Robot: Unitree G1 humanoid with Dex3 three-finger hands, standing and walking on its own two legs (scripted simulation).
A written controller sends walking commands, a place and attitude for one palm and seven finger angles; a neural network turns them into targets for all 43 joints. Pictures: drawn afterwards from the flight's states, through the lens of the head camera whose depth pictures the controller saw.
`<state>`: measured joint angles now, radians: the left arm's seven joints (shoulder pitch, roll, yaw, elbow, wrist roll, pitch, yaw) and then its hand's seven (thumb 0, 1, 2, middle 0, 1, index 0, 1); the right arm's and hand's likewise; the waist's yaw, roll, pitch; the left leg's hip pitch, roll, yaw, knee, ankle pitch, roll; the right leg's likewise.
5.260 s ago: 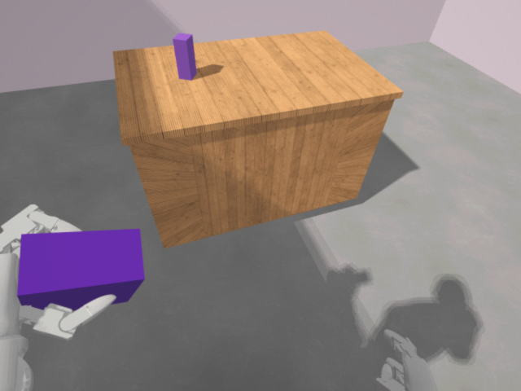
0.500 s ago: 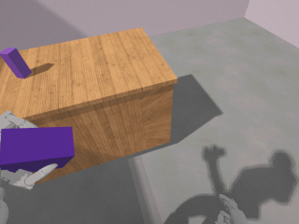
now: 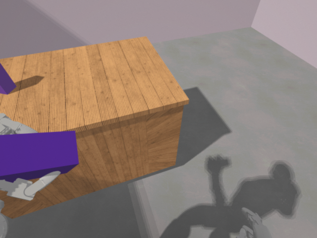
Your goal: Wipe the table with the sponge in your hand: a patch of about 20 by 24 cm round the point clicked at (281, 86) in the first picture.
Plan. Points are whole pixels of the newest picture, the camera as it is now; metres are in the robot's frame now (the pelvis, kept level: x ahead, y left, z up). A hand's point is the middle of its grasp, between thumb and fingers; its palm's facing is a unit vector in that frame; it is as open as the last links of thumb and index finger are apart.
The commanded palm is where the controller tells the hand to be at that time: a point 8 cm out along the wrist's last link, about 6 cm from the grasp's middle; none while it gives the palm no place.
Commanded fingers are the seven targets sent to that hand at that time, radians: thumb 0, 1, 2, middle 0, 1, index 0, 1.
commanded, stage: take the last steps up to it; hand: left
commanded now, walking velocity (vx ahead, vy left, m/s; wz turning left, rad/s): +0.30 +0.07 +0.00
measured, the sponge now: (48, 156) +0.22 +0.22 +0.17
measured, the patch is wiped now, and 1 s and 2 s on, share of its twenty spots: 0.00 0.00 0.00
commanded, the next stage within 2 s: come to a stop and stand still in 0.98 s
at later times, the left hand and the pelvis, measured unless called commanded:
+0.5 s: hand (71, 123) +0.30 +0.21 +0.17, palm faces +0.42 -0.79 -0.45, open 10.0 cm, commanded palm +0.23 +0.25 +0.19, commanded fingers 0.00 0.10 1.30 -1.20 -1.60 -1.20 -1.60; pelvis +0.08 -0.04 +0.02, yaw +2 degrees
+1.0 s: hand (71, 92) +0.37 +0.23 +0.19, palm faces +0.38 -0.81 -0.45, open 10.0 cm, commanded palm +0.32 +0.28 +0.19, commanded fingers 0.00 0.10 1.30 -1.20 -1.60 -1.20 -1.60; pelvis +0.16 -0.01 +0.01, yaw +1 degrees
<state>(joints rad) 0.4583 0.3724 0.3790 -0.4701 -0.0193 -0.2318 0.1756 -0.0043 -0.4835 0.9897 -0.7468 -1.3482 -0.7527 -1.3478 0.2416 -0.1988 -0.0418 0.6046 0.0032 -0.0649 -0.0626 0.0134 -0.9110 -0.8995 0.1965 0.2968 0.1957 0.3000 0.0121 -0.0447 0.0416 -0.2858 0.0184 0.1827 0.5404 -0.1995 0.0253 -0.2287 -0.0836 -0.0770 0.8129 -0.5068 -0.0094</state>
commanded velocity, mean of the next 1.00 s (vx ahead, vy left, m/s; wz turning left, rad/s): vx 0.22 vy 0.08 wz -0.01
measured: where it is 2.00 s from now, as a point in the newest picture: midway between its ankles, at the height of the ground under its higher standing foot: outside the picture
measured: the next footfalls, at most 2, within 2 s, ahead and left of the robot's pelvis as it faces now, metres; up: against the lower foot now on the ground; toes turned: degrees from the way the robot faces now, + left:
right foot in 0.28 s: +0.12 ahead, -0.12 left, +0.00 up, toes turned -7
left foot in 0.70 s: +0.22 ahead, +0.10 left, +0.00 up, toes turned +9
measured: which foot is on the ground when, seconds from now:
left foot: down 0.00-0.28, up 0.30-0.68, down 0.70-1.00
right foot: up 0.00-0.26, down 0.28-0.70, up 0.72-1.00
